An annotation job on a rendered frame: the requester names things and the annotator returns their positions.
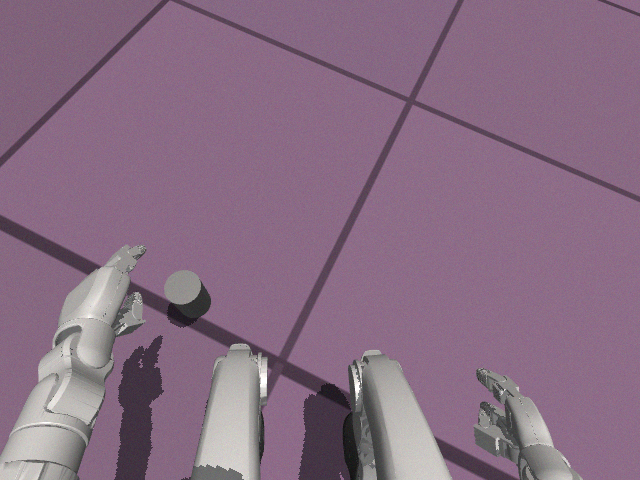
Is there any right robot foot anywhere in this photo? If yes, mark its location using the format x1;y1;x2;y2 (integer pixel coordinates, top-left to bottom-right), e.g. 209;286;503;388
343;412;359;480

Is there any left robot arm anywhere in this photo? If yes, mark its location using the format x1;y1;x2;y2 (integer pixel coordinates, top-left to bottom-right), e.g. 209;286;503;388
0;318;116;480

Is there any right robot arm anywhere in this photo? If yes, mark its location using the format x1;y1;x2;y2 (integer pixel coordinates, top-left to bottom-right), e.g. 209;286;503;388
518;445;583;480

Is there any right robot hand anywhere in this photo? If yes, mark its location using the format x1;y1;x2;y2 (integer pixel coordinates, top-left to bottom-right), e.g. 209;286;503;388
474;368;554;467

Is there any left robot hand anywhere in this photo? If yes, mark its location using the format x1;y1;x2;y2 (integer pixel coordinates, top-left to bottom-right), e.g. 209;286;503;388
58;245;146;337

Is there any can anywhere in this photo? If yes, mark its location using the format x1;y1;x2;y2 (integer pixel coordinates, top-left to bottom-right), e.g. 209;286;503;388
164;270;211;318

